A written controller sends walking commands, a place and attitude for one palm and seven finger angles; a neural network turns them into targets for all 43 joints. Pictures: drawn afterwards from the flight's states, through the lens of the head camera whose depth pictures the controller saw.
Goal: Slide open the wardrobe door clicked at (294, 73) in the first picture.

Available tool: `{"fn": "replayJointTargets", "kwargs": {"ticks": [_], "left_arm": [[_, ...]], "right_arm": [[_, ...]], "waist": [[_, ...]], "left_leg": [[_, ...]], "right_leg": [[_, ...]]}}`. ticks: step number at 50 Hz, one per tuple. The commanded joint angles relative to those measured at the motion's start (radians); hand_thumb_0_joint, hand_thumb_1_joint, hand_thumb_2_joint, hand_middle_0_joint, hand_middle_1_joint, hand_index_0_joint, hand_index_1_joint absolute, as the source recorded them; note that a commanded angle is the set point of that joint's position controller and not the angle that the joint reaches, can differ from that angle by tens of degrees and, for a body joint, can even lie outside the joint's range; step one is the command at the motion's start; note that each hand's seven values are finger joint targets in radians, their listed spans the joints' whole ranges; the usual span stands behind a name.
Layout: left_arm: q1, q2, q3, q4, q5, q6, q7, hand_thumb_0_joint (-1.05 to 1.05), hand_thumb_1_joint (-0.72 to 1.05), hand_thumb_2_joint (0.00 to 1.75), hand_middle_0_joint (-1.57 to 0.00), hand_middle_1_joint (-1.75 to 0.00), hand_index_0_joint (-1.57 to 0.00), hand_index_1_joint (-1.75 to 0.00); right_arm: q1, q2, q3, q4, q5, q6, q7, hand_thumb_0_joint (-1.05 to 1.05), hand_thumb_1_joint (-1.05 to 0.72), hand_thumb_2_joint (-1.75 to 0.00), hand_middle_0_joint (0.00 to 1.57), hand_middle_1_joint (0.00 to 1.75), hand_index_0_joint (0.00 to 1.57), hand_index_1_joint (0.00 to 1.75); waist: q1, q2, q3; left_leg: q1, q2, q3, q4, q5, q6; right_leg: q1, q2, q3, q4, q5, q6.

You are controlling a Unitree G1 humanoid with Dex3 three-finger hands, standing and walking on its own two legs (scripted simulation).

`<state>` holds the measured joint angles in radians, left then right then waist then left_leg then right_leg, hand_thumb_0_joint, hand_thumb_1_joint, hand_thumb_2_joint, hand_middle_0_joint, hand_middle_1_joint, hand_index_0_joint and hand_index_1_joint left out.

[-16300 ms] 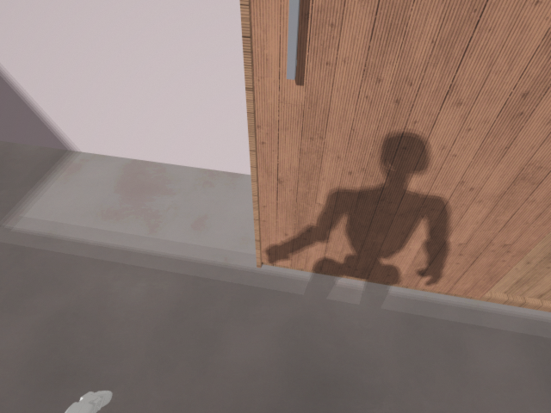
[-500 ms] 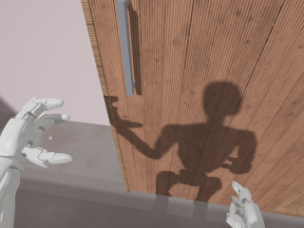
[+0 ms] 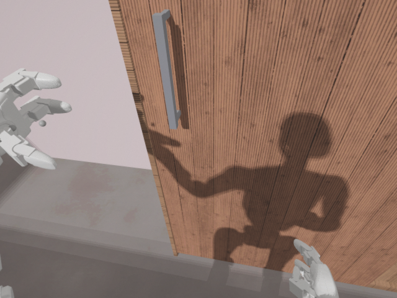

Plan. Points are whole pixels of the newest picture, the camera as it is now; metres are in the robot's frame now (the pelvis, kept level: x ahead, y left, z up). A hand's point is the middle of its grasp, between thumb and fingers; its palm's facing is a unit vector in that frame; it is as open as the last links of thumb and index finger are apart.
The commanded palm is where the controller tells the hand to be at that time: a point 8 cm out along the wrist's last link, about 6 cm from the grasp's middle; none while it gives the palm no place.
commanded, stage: raise the hand with hooked fingers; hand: left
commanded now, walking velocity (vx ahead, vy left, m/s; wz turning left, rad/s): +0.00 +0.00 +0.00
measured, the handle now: (170, 75) +0.49 +0.12 +0.25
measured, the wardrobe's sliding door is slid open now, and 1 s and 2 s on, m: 0.00 0.00 0.00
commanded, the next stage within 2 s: move the hooked fingers beside the handle in 0.46 s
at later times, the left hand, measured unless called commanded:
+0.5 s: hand (55, 120) +0.30 +0.28 +0.26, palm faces +0.03 -0.99 -0.16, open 13.9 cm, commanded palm +0.26 +0.32 +0.27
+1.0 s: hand (83, 110) +0.33 +0.25 +0.25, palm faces +0.00 -0.99 -0.11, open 13.9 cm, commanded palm +0.30 +0.29 +0.26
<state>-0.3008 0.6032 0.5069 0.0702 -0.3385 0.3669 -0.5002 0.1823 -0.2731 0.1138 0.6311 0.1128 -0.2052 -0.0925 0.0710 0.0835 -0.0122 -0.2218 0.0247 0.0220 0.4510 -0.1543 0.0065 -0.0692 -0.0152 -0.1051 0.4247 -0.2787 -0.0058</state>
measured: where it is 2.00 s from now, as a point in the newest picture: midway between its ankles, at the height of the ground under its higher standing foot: outside the picture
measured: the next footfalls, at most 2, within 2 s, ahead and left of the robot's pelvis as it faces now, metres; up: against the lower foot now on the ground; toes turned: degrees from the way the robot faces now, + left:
none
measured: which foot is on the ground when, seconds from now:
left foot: down 0.00-1.00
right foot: down 0.00-1.00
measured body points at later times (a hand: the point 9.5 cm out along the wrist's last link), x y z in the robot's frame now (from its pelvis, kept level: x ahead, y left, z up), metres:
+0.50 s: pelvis +0.01 +0.00 +0.00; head -0.01 -0.03 +0.45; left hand +0.29 +0.33 +0.27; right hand +0.22 -0.22 -0.06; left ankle +0.06 +0.12 -0.74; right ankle -0.02 -0.11 -0.74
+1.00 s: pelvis +0.02 +0.00 +0.00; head -0.01 -0.03 +0.45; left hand +0.33 +0.30 +0.26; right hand +0.22 -0.22 -0.07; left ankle +0.06 +0.12 -0.74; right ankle -0.02 -0.11 -0.74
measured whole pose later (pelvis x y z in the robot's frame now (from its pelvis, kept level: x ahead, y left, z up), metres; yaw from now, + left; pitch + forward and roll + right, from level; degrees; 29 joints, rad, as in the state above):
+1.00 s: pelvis +0.02 +0.00 +0.00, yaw -1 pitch -3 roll +0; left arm -0.36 0.53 0.45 0.09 -0.31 0.40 -0.43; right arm 0.17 -0.27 0.09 0.61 0.11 -0.16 -0.09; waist 0.04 0.07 -0.03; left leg -0.23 0.02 0.04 0.46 -0.19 0.00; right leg -0.09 -0.02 -0.08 0.45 -0.31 -0.01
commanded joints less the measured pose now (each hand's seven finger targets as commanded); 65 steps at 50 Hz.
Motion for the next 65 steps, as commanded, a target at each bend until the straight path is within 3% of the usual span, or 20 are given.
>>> {"fn": "replayJointTargets", "kwargs": {"ticks": [1, 5, 9, 10, 12, 15, 19, 21, 24, 27, 39, 41, 44, 46, 48, 50, 55, 58, 64, 65], "left_arm": [[-0.263, 0.273, 0.089, -0.089, -0.03, -0.022, -0.024, 0.0, -0.5, 0.3, -0.3, -1.2, -0.3, -1.2], [-0.261, 0.283, 0.088, -0.111, -0.03, -0.014, -0.028, 0.0, -0.5, 0.3, -0.3, -1.2, -0.3, -1.2], [-0.339, 0.307, 0.114, -0.243, -0.028, -0.052, 0.003, 0.0, -0.5, 0.3, -0.3, -1.2, -0.3, -1.2], [-0.324, 0.34, 0.144, -0.273, -0.03, -0.065, 0.016, 0.0, -0.5, 0.3, -0.3, -1.2, -0.3, -1.2], [-0.31, 0.33, 0.156, -0.286, -0.027, -0.071, 0.027, 0.0, -0.5, 0.3, -0.3, -1.2, -0.3, -1.2], [-0.272, 0.319, 0.154, -0.242, -0.028, -0.054, 0.029, 0.0, -0.5, 0.3, -0.3, -1.2, -0.3, -1.2], [-0.323, 0.278, 0.095, -0.23, -0.011, -0.021, 0.025, 0.0, -0.5, 0.3, -0.3, -1.2, -0.3, -1.2], [-0.306, 0.285, 0.098, -0.231, -0.016, -0.021, 0.018, 0.0, -0.5, 0.3, -0.3, -1.2, -0.3, -1.2], [-0.304, 0.288, 0.111, -0.257, -0.023, -0.03, 0.008, 0.0, -0.5, 0.3, -0.3, -1.2, -0.3, -1.2], [-0.279, 0.293, 0.124, -0.219, -0.031, -0.027, 0.004, 0.0, -0.5, 0.3, -0.3, -1.2, -0.3, -1.2], [-0.454, 0.207, 0.003, -0.208, -0.001, -0.044, 0.044, 0.0, -0.5, 0.3, -0.3, -1.2, -0.3, -1.2], [-0.432, 0.251, 0.053, -0.199, 0.003, -0.045, 0.061, 0.0, -0.5, 0.3, -0.3, -1.2, -0.3, -1.2], [-0.429, 0.219, 0.032, -0.175, 0.011, -0.032, 0.078, 0.0, -0.5, 0.3, -0.3, -1.2, -0.3, -1.2], [-0.385, 0.252, 0.075, -0.173, 0.009, -0.026, 0.088, 0.0, -0.5, 0.3, -0.3, -1.2, -0.3, -1.2], [-0.416, 0.216, 0.034, -0.163, 0.014, -0.018, 0.088, 0.0, -0.5, 0.3, -0.3, -1.2, -0.3, -1.2], [-0.418, 0.231, 0.035, -0.135, 0.018, -0.02, 0.093, 0.0, -0.5, 0.3, -0.3, -1.2, -0.3, -1.2], [-0.486, 0.176, -0.031, -0.152, 0.024, -0.04, 0.097, 0.0, -0.5, 0.3, -0.3, -1.2, -0.3, -1.2], [-0.508, 0.174, -0.022, -0.173, 0.023, -0.049, 0.11, 0.0, -0.5, 0.3, -0.3, -1.2, -0.3, -1.2], [-0.541, 0.153, -0.039, -0.113, 0.036, -0.033, 0.15, 0.0, -0.5, 0.3, -0.3, -1.2, -0.3, -1.2], [-0.534, 0.161, -0.041, -0.093, 0.039, -0.032, 0.154, 0.0, -0.5, 0.3, -0.3, -1.2, -0.3, -1.2]], "right_arm": [[-0.169, -0.12, -0.057, -0.183, 0.005, -0.059, 0.007, 0.0, -0.9, -0.9, 0.2, 0.3, 0.2, 0.3], [-0.18, -0.125, -0.062, -0.197, 0.009, -0.048, 0.016, 0.0, -0.9, -0.9, 0.2, 0.3, 0.2, 0.3], [-0.186, -0.117, -0.063, -0.213, 0.004, -0.058, 0.007, 0.0, -0.9, -0.9, 0.2, 0.3, 0.2, 0.3], [-0.188, -0.113, -0.063, -0.21, -0.001, -0.06, 0.006, 0.0, -0.9, -0.9, 0.2, 0.3, 0.2, 0.3], [-0.179, -0.112, -0.062, -0.209, -0.003, -0.064, 0.002, 0.0, -0.9, -0.9, 0.2, 0.3, 0.2, 0.3], [-0.168, -0.114, -0.065, -0.195, -0.002, -0.059, 0.002, 0.0, -0.9, -0.9, 0.2, 0.3, 0.2, 0.3], [-0.169, -0.115, -0.062, -0.199, 0.004, -0.055, -0.003, 0.0, -0.9, -0.9, 0.2, 0.3, 0.2, 0.3], [-0.168, -0.116, -0.062, -0.196, 0.002, -0.051, -0.002, 0.0, -0.9, -0.9, 0.2, 0.3, 0.2, 0.3], [-0.174, -0.114, -0.061, -0.204, 0.002, -0.052, 0.0, 0.0, -0.9, -0.9, 0.2, 0.3, 0.2, 0.3], [-0.172, -0.113, -0.059, -0.199, 0.001, -0.046, 0.002, 0.0, -0.9, -0.9, 0.2, 0.3, 0.2, 0.3], [-0.176, -0.103, -0.059, -0.184, 0.001, -0.042, -0.009, 0.0, -0.9, -0.9, 0.2, 0.3, 0.2, 0.3], [-0.173, -0.109, -0.062, -0.181, -0.003, -0.038, -0.008, 0.0, -0.9, -0.9, 0.2, 0.3, 0.2, 0.3], [-0.179, -0.104, -0.062, -0.183, -0.001, -0.028, -0.004, 0.0, -0.9, -0.9, 0.2, 0.3, 0.2, 0.3], [-0.176, -0.109, -0.066, -0.188, -0.004, -0.024, 0.0, 0.0, -0.9, -0.9, 0.2, 0.3, 0.2, 0.3], [-0.182, -0.104, -0.064, -0.192, -0.001, -0.018, 0.0, 0.0, -0.9, -0.9, 0.2, 0.3, 0.2, 0.3], [-0.174, -0.111, -0.068, -0.185, -0.001, -0.012, -0.002, 0.0, -0.9, -0.9, 0.2, 0.3, 0.2, 0.3], [-0.171, -0.104, -0.069, -0.185, 0.0, -0.015, -0.009, 0.0, -0.9, -0.9, 0.2, 0.3, 0.2, 0.3], [-0.171, -0.104, -0.07, -0.185, -0.002, -0.015, -0.011, 0.0, -0.9, -0.9, 0.2, 0.3, 0.2, 0.3], [-0.166, -0.107, -0.074, -0.17, -0.004, -0.006, -0.013, 0.0, -0.9, -0.9, 0.2, 0.3, 0.2, 0.3], [-0.159, -0.111, -0.077, -0.162, -0.005, -0.001, -0.012, 0.0, -0.9, -0.9, 0.2, 0.3, 0.2, 0.3]], "waist": [[0.002, -0.059, -0.162], [0.007, -0.067, -0.139], [-0.002, 0.017, -0.194], [0.01, 0.013, -0.197], [0.008, 0.037, -0.226], [0.01, 0.021, -0.187], [-0.009, 0.064, -0.177], [-0.009, 0.005, -0.19], [-0.008, 0.021, -0.218], [-0.004, -0.02, -0.205], [-0.03, 0.026, -0.204], [-0.014, -0.007, -0.228], [-0.015, 0.011, -0.216], [-0.001, -0.036, -0.242], [-0.012, -0.005, -0.221], [-0.013, -0.039, -0.207], [-0.031, -0.017, -0.216], [-0.03, 0.012, -0.243], [-0.031, -0.02, -0.231], [-0.029, -0.068, -0.229]], "left_leg": [[0.184, -0.036, -0.057, -0.034, 0.033, 0.032], [0.165, -0.033, -0.055, -0.021, 0.026, 0.029], [0.217, -0.037, -0.054, -0.026, 0.025, 0.03], [0.218, -0.032, -0.055, -0.017, 0.049, 0.03], [0.235, -0.035, -0.051, -0.021, 0.086, 0.032], [0.218, -0.032, -0.048, -0.018, 0.096, 0.03], [0.234, -0.032, -0.053, -0.033, 0.073, 0.027], [0.232, -0.032, -0.053, -0.026, 0.089, 0.032], [0.254, -0.033, -0.057, -0.022, 0.119, 0.031], [0.24, -0.033, -0.056, -0.026, 0.113, 0.032], [0.263, -0.032, -0.065, -0.029, 0.065, 0.029], [0.251, -0.032, -0.064, -0.026, 0.096, 0.031], [0.241, -0.03, -0.056, -0.029, 0.09, 0.027], [0.229, -0.03, -0.05, -0.018, 0.134, 0.032], [0.227, -0.031, -0.046, -0.017, 0.118, 0.029], [0.215, -0.027, -0.046, -0.015, 0.107, 0.031], [0.241, -0.025, -0.046, -0.008, 0.114, 0.034], [0.256, -0.027, -0.048, -0.011, 0.119, 0.03], [0.24, -0.025, -0.048, -0.016, 0.106, 0.03], [0.233, -0.023, -0.046, -0.013, 0.117, 0.034]], "right_leg": [[-0.156, 0.003, 0.067, -0.091, 0.151, -0.001], [-0.175, 0.0, 0.074, -0.085, 0.137, 0.002], [-0.18, 0.009, 0.059, -0.073, 0.114, -0.005], [-0.162, 0.005, 0.071, -0.078, 0.139, -0.008], [-0.144, 0.011, 0.053, -0.061, 0.19, -0.01], [-0.146, 0.009, 0.056, -0.067, 0.216, -0.008], [-0.181, 0.016, 0.04, -0.061, 0.183, -0.008], [-0.165, 0.014, 0.045, -0.066, 0.212, -0.006], [-0.156, 0.018, 0.034, -0.052, 0.243, -0.008], [-0.16, 0.021, 0.032, -0.059, 0.241, -0.005], [-0.197, 0.013, 0.038, -0.062, 0.179, -0.009], [-0.162, 0.011, 0.04, -0.059, 0.209, -0.013], [-0.167, 0.009, 0.037, -0.053, 0.207, -0.011], [-0.133, 0.006, 0.039, -0.048, 0.268, -0.01], [-0.153, 0.005, 0.04, -0.045, 0.256, -0.008], [-0.153, 0.006, 0.045, -0.056, 0.24, -0.007], [-0.17, 0.005, 0.05, -0.053, 0.25, -0.009], [-0.164, 0.005, 0.045, -0.042, 0.253, -0.011], [-0.17, 0.004, 0.045, -0.043, 0.241, -0.009], [-0.159, 0.004, 0.048, -0.049, 0.256, -0.008]]}}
